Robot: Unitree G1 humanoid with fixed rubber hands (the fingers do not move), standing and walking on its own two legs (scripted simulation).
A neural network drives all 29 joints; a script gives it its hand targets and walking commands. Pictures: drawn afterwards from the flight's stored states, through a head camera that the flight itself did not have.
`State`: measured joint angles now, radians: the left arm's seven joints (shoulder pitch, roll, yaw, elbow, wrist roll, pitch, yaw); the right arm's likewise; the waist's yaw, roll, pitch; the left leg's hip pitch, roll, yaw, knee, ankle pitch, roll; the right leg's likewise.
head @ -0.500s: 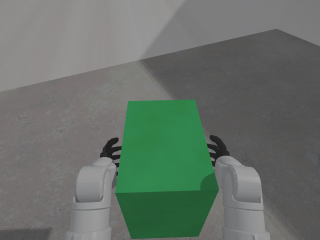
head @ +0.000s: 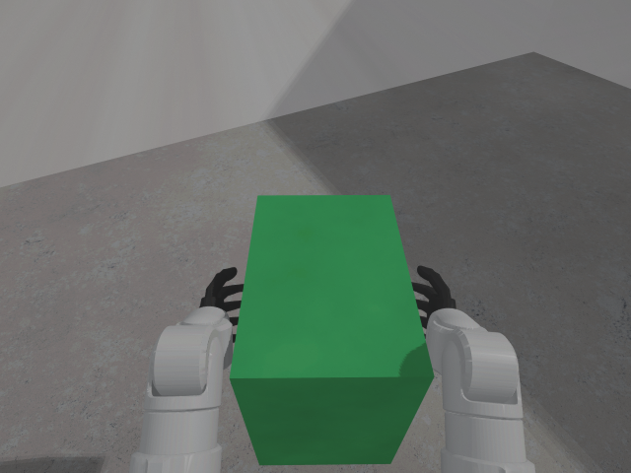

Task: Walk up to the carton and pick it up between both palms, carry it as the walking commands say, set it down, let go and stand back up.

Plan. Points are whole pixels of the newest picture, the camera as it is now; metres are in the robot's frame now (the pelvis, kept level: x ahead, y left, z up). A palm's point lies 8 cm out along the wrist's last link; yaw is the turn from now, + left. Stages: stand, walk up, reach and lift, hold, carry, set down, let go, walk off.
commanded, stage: carry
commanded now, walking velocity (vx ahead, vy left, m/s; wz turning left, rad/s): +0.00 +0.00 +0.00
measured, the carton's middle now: (324, 330) +0.31 +0.00 +0.02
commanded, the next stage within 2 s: none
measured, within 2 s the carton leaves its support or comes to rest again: neither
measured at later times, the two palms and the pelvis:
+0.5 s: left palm (215, 328) +0.27 +0.13 +0.08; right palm (442, 328) +0.28 -0.14 +0.08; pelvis +0.00 +0.00 +0.00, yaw +0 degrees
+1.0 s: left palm (218, 333) +0.28 +0.13 +0.06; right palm (440, 335) +0.28 -0.14 +0.06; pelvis -0.01 +0.00 +0.00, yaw +0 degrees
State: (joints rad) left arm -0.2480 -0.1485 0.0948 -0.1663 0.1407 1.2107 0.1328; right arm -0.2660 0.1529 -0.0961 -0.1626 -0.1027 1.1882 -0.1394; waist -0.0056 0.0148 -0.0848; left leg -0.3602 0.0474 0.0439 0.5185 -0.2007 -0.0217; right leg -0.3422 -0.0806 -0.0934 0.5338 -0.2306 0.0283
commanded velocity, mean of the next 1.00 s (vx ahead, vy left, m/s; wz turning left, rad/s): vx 0.00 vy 0.00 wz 0.00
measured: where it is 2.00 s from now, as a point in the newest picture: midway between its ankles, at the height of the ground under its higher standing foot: outside the picture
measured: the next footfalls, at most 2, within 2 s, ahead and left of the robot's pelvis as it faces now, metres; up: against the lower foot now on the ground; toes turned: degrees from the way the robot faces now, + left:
none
